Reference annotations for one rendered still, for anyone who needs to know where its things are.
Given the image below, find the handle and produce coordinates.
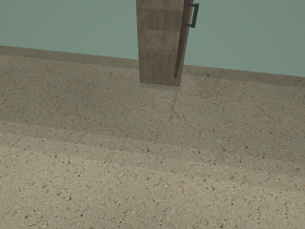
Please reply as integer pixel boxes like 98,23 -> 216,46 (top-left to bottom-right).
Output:
184,3 -> 199,28

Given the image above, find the cupboard door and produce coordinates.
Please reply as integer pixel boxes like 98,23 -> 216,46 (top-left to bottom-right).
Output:
174,0 -> 192,79

